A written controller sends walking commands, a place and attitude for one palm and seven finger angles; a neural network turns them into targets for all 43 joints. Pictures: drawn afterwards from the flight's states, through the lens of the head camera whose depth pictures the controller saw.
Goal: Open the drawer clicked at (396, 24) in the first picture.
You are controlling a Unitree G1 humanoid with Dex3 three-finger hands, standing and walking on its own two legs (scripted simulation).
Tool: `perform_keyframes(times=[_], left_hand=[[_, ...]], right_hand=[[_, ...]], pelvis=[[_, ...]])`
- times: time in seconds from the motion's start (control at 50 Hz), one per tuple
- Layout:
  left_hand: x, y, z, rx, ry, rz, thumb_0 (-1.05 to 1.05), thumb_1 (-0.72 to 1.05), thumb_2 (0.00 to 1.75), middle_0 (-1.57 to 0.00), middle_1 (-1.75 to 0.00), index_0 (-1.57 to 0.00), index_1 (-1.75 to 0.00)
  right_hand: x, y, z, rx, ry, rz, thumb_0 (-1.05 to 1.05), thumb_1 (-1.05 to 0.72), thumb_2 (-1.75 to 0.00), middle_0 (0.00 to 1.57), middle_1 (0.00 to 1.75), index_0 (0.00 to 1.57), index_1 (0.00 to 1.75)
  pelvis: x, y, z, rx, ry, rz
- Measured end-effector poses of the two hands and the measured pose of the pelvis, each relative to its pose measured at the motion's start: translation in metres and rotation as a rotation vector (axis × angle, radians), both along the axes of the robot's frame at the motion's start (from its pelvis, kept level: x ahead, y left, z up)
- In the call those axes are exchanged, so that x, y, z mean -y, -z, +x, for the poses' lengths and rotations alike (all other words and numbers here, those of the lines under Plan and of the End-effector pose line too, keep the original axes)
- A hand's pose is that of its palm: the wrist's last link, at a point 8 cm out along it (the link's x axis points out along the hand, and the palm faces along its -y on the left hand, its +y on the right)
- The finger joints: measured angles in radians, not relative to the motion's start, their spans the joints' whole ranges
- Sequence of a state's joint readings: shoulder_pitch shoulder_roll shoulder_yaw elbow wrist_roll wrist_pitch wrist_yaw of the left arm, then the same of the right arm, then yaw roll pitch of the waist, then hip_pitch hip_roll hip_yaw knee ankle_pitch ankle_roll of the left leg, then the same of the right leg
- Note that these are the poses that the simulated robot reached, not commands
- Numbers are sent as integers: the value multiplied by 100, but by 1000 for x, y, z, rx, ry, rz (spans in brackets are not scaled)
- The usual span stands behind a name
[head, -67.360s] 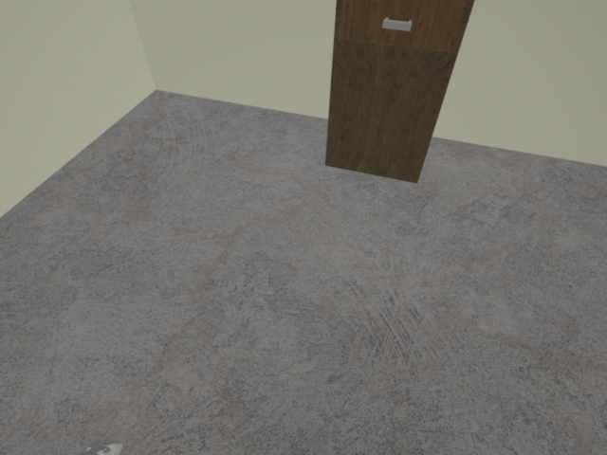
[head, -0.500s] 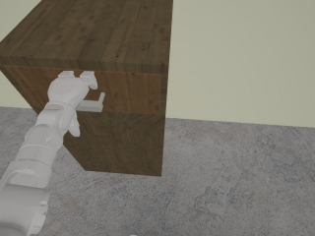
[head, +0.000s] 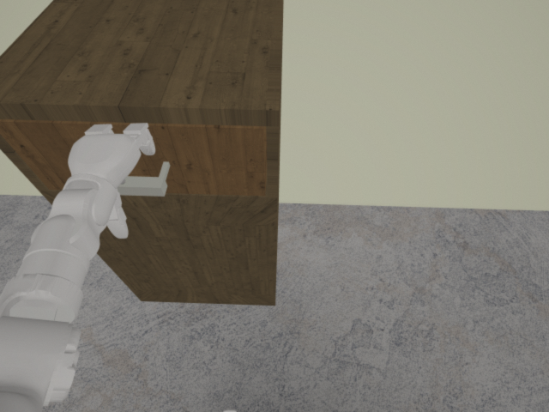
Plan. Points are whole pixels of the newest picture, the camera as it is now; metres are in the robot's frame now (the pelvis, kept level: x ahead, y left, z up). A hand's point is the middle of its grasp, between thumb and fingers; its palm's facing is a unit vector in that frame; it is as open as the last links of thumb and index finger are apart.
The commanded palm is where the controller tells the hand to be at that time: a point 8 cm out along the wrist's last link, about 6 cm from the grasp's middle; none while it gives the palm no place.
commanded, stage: re-aim the fingers above the handle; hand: left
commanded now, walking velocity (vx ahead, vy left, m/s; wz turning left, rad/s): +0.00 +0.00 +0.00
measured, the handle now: (138, 176) +0.50 +0.25 +0.01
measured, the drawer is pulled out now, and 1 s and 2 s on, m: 0.00 0.00 0.00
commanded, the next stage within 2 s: lower the fingers behind the handle in 1.38 s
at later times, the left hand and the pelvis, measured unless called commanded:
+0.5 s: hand (118, 173) +0.46 +0.25 +0.07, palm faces -0.05 -0.02 -1.00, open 13.8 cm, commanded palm +0.44 +0.24 +0.13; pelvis +0.00 +0.01 +0.00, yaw +0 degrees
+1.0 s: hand (125, 177) +0.45 +0.24 +0.07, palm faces -0.04 -0.03 -1.00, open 13.8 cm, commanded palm +0.44 +0.24 +0.13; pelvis +0.00 +0.00 +0.00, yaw +0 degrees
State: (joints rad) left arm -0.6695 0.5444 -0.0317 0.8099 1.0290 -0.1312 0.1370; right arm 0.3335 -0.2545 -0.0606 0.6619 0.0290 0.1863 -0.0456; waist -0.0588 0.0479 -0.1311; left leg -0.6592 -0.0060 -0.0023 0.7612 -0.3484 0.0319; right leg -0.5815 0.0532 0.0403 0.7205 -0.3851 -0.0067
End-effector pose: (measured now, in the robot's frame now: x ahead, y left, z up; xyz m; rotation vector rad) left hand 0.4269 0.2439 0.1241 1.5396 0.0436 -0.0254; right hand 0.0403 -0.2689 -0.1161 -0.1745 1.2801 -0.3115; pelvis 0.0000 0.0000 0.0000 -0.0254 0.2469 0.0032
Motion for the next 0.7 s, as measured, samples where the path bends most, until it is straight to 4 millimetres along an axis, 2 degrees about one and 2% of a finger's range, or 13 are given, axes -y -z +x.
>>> perform_keyframes(times=[0.14,0.24,0.38,0.48,0.7], left_hand=[[-1,2,-3,1,6,1,0,-49,30,-32,-120,-32,-120],[5,-2,-2,26,23,-5,0,-49,30,-32,-120,-32,-120],[2,-1,6,14,-10,11,0,-49,30,-32,-120,-32,-120],[-5,-5,12,-1,-23,17,0,-49,30,-32,-120,-33,-121],[0,2,11,6,24,-7,0,-49,30,-32,-120,-33,-120]], right_hand=[[-1,-2,4,14,-8,-8,0,-90,-90,20,30,20,30],[-4,-2,10,36,-20,-5,0,-90,-90,20,30,20,30],[-11,-1,15,54,-30,5,0,-90,-90,20,30,20,30],[-11,0,8,40,-23,3,0,-90,-90,20,30,20,30],[-6,0,-11,-24,4,-8,0,-90,-90,20,30,20,30]], pelvis=[[-2,0,-2,4,-6,-2],[-5,1,-3,4,-8,-4],[-6,2,-5,-3,-6,-3],[-6,2,-5,-13,-4,-4],[-6,3,-2,-18,2,-6]])
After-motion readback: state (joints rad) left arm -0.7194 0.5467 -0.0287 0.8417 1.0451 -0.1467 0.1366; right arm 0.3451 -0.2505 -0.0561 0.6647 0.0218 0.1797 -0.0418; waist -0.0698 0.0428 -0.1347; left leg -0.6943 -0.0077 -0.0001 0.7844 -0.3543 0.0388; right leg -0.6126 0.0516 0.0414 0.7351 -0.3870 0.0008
